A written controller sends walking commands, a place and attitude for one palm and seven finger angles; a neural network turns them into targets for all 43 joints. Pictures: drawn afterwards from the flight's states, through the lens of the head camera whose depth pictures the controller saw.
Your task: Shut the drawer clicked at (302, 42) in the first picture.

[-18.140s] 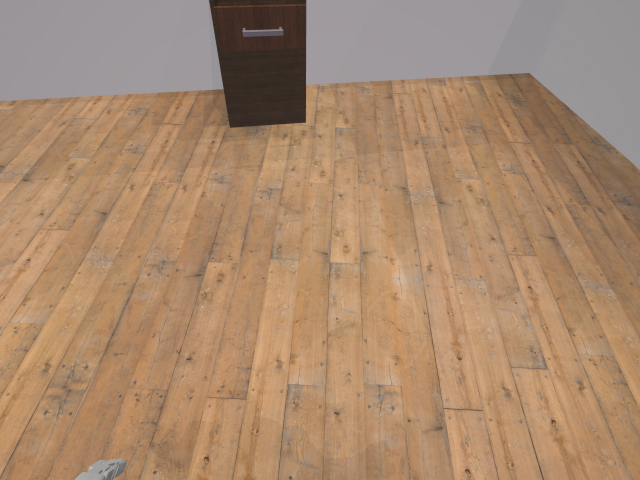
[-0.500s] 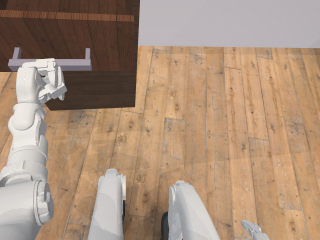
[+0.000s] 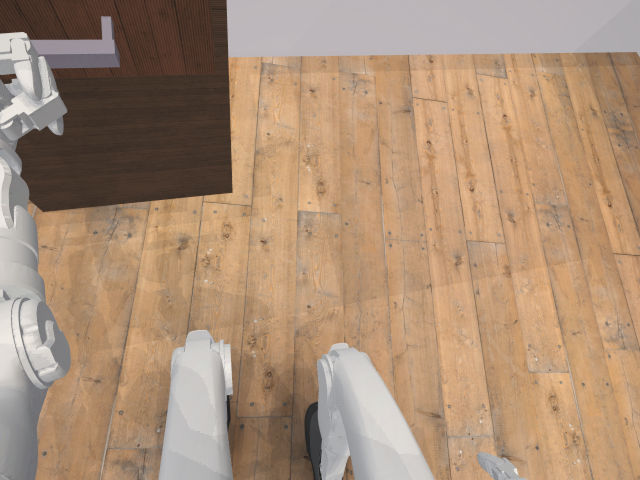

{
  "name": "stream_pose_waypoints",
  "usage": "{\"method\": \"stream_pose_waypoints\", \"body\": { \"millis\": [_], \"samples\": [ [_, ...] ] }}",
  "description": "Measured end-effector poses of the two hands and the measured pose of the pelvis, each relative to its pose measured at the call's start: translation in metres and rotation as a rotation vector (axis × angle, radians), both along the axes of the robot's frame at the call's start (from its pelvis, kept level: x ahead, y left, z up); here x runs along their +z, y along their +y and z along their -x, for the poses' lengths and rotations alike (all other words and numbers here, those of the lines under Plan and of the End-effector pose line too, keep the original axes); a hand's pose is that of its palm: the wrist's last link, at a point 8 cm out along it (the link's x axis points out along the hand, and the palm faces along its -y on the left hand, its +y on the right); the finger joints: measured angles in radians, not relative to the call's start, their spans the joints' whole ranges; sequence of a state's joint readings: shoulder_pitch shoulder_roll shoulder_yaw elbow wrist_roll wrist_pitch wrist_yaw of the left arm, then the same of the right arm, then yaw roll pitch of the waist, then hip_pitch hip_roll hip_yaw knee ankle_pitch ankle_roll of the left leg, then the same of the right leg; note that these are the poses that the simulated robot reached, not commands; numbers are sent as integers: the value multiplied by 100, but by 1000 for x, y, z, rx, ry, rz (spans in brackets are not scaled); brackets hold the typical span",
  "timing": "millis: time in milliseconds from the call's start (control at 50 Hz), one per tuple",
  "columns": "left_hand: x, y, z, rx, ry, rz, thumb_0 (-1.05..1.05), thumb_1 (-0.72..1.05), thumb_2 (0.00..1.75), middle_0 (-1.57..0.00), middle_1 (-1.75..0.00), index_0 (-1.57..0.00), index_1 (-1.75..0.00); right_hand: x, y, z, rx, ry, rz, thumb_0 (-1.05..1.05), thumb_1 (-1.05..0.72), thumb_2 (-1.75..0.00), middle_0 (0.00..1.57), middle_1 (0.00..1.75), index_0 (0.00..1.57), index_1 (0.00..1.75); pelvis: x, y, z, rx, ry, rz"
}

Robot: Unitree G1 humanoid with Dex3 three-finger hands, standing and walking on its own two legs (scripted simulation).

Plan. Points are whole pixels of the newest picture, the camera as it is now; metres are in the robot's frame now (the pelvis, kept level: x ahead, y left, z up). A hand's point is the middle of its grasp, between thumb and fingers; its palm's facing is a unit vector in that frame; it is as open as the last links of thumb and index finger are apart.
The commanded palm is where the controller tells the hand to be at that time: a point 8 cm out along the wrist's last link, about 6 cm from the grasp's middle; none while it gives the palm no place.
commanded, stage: push the drawer shut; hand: left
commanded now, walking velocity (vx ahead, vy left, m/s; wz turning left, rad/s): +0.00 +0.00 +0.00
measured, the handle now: (25, 40) +0.58 +0.33 +0.04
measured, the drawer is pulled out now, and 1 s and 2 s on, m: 0.06 0.00 0.00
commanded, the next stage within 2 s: pull the fist back off the drawer in 0.68 s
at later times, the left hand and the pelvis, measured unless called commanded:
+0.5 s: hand (51, 51) +0.57 +0.30 +0.04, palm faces +0.20 -0.98 -0.05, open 3.1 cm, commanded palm +0.60 +0.28 +0.05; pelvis +0.01 +0.00 -0.01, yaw -2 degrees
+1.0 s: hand (43, 47) +0.57 +0.31 +0.05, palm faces +0.18 -0.98 -0.06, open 3.2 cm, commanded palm +0.59 +0.28 +0.05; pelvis +0.00 +0.01 -0.01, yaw -2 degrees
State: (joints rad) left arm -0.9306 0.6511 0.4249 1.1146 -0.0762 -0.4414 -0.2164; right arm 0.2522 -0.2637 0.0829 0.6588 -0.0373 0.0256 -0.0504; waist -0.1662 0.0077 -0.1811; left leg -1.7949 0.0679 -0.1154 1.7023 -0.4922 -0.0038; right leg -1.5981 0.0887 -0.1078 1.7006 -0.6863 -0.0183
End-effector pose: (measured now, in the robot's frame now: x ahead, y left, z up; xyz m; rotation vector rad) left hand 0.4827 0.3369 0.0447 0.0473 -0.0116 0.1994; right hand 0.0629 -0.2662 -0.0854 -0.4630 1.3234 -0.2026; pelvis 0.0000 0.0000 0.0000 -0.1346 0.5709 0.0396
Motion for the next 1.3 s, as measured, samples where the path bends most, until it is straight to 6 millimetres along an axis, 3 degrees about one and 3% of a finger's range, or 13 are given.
{"method": "stream_pose_waypoints", "body": {
  "millis": [440,880,1060,1300],
  "samples": [
    [2,9,-55,10,12,3,2,74,96,-140,-160,-140,-160,-5,8,26,-52,117,3,0,-91,-89,21,30,20,30,-10,2,-6,-14,50,20],
    [4,19,-57,-11,24,-12,3,64,96,-140,-160,-140,-160,0,9,36,-47,102,37,0,-91,-89,21,30,20,30,-14,3,3,-14,45,34],
    [6,16,-56,-12,21,-4,6,68,94,-140,-160,-140,-160,2,16,39,-52,111,21,0,-91,-89,21,30,20,30,-11,7,3,-12,43,39],
    [7,-2,-53,9,22,18,5,85,92,-140,-160,-140,-160,7,22,37,-88,131,-43,0,-91,-89,21,30,20,30,4,8,-8,-17,43,23]
  ]
}}
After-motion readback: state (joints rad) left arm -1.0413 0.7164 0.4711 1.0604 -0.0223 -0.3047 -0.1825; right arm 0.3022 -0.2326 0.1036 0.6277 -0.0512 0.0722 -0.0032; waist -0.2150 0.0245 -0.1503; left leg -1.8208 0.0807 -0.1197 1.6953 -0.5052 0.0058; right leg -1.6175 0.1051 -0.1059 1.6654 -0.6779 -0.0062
